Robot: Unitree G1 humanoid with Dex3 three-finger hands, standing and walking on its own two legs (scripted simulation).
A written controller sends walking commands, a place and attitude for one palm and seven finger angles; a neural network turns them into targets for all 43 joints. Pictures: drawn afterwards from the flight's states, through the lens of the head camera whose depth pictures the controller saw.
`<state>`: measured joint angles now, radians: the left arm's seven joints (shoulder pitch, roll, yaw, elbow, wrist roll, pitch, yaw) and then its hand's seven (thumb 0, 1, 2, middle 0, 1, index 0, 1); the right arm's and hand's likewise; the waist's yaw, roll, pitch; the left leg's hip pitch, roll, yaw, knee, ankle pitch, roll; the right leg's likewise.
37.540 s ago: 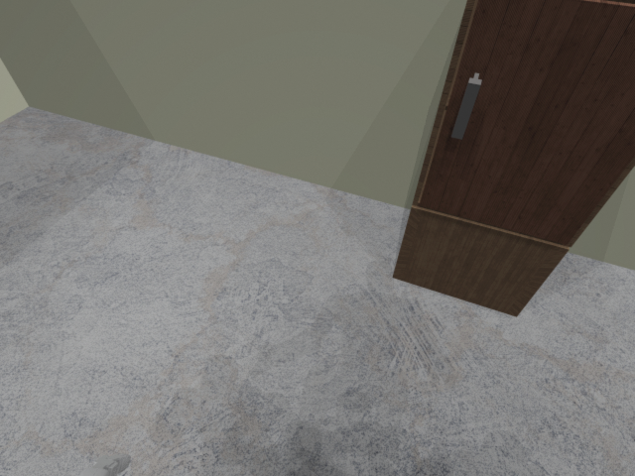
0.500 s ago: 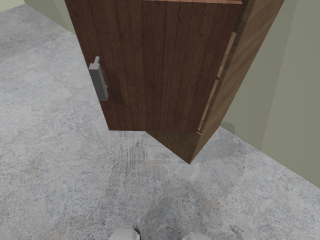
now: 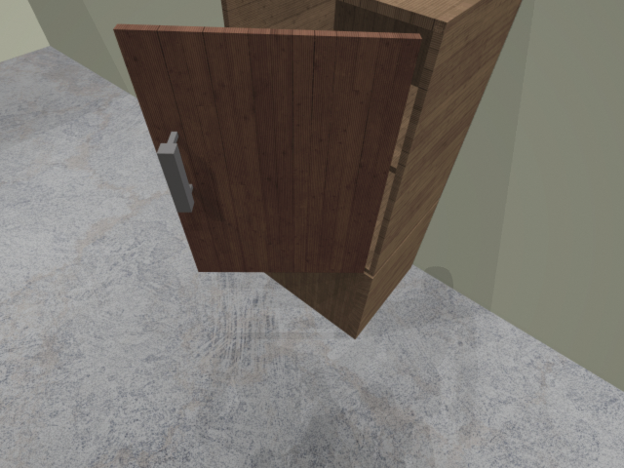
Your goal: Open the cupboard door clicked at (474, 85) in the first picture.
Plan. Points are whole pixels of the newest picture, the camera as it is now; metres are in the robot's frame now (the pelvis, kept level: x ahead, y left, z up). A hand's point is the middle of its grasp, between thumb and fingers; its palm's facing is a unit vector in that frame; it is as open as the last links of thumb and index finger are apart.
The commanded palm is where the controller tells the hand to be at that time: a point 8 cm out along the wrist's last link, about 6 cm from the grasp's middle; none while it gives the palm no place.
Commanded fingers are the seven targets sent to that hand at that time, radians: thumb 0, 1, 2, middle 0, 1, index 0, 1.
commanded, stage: come to a stop and stand still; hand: left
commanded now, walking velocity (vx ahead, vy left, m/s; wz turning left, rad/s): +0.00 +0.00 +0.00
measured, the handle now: (179, 172) +0.57 +0.28 +0.01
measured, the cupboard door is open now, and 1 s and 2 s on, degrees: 40 40 40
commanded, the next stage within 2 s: look again from close up in 0.84 s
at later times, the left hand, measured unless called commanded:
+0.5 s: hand out of the picture -0.03 +0.21 -0.17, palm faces +0.01 -0.98 -0.22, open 7.4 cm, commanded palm none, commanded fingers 0.00 0.90 0.90 -0.20 -0.30 -0.20 -0.30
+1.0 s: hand out of the picture -0.03 +0.16 -0.17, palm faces +0.02 -0.99 -0.16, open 7.3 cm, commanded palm none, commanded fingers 0.00 0.90 0.90 -0.20 -0.30 -0.20 -0.30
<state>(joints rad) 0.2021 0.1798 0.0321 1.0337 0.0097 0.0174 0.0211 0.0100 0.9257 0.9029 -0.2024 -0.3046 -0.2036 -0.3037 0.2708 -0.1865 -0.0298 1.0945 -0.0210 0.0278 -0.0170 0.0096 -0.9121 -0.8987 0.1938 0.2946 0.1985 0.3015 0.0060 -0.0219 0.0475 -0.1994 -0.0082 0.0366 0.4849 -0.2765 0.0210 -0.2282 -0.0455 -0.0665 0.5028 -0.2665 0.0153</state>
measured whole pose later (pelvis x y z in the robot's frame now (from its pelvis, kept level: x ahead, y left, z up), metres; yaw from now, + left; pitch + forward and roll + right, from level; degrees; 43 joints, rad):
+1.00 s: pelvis -0.03 +0.00 +0.00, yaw +0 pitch -2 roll +0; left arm 0.30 0.13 -0.01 1.11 0.01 -0.01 0.03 0.02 0.92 0.90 -0.20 -0.30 -0.20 -0.30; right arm 0.30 -0.12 0.01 1.12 -0.01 -0.01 -0.02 0.01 -0.91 -0.90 0.20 0.29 0.20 0.30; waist 0.00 -0.01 0.03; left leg -0.19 -0.01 0.04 0.43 -0.22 0.02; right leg -0.22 -0.04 -0.06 0.45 -0.20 0.01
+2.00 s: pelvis +0.03 +0.05 +0.00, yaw +4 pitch +0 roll +0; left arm 0.31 0.16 0.05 1.05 0.03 0.02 0.02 0.01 0.91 0.90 -0.20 -0.30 -0.20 -0.30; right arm 0.38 -0.11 0.00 1.06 -0.03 -0.04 -0.03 0.01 -0.91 -0.90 0.19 0.29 0.20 0.30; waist -0.01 -0.05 0.02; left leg -0.17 -0.05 0.10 0.41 -0.25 0.09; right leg -0.47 -0.08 -0.06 1.02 -0.35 -0.01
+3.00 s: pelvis +0.03 +0.00 +0.01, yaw +5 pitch -1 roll +0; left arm 0.33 0.12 0.00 1.12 0.01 0.00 0.03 0.01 0.91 0.90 -0.20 -0.30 -0.20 -0.30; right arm 0.35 -0.10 0.01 1.15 -0.02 0.00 -0.02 0.01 -0.91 -0.90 0.20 0.29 0.20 0.30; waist 0.01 -0.02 0.03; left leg -0.14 0.00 0.06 0.40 -0.23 0.01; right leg -0.24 0.02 -0.07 0.39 -0.14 -0.06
